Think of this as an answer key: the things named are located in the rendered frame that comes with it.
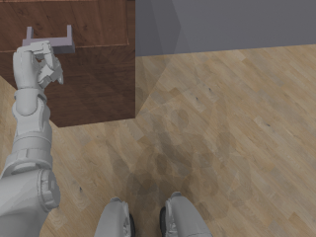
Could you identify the robot left thigh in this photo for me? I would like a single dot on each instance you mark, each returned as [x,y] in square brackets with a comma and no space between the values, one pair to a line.
[114,218]

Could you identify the handle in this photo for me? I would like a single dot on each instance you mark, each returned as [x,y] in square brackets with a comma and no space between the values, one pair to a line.
[59,45]

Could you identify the left robot upper arm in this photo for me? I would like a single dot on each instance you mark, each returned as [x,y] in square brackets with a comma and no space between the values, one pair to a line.
[26,199]

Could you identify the right robot shin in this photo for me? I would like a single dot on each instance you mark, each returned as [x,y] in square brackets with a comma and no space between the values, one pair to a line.
[171,229]

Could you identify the drawer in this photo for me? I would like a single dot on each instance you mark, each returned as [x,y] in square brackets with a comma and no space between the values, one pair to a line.
[93,22]

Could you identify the left robot hand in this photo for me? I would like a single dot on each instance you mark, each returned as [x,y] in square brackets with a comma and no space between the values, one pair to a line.
[29,73]

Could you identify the cabinet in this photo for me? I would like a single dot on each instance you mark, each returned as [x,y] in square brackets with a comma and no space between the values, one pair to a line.
[98,80]

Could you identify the robot left forearm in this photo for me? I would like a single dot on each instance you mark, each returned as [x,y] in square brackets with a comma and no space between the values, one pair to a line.
[33,136]

